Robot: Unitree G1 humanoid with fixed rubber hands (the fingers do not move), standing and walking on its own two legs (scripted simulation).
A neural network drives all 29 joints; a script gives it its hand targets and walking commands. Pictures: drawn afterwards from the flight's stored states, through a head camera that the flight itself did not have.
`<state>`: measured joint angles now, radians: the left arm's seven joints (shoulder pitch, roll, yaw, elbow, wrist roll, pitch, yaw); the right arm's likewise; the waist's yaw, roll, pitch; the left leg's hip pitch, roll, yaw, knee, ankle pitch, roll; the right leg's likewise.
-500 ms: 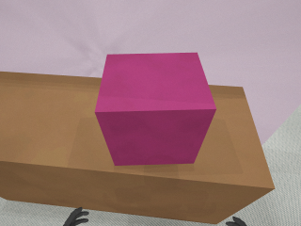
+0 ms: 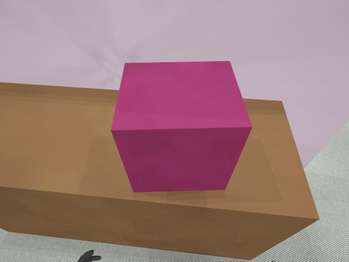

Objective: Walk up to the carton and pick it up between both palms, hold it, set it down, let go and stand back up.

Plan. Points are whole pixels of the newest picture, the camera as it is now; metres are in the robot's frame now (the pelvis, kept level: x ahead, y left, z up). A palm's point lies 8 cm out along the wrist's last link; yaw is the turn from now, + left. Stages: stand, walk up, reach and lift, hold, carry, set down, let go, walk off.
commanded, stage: stand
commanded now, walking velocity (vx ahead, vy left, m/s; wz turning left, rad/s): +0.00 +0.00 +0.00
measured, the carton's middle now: (178, 130) +0.43 +0.01 +0.04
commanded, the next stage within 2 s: none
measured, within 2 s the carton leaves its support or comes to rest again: neither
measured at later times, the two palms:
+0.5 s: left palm out of the picture +0.09 +0.25 -0.12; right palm out of the picture +0.08 -0.24 -0.13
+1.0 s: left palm out of the picture +0.08 +0.25 -0.12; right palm out of the picture +0.07 -0.24 -0.13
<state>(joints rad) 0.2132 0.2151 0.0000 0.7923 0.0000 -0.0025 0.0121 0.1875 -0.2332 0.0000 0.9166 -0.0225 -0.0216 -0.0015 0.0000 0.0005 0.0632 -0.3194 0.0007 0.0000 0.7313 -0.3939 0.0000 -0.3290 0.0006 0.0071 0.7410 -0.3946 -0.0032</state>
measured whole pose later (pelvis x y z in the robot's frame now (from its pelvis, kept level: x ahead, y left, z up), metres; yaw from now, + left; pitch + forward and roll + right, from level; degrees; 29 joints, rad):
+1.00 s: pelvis +0.00 +0.01 +0.00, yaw +0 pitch +0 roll +0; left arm 0.20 0.22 0.00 0.88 0.00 -0.01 0.02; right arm 0.16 -0.23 0.00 1.00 -0.02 -0.03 -0.01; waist 0.00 0.00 0.06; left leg -0.32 0.00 0.00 0.70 -0.37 0.00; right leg -0.32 0.00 0.01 0.69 -0.36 0.00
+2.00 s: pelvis -0.03 +0.01 +0.02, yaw +0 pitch +0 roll +0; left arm 0.20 0.22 0.00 0.94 0.00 -0.02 0.01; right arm 0.16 -0.23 0.00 1.07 -0.02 -0.04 -0.01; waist 0.00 0.00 0.06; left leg -0.29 0.00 0.00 0.54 -0.24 0.00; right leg -0.29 0.00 0.01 0.52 -0.23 0.00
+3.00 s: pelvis -0.03 +0.01 +0.02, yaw +0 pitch -1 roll +0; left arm 0.20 0.22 0.00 0.95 0.00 -0.02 0.00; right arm 0.16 -0.23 0.00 1.08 -0.02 -0.04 -0.01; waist 0.00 0.00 0.06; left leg -0.29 0.00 0.00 0.52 -0.23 0.00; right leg -0.28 0.00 0.01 0.50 -0.21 0.00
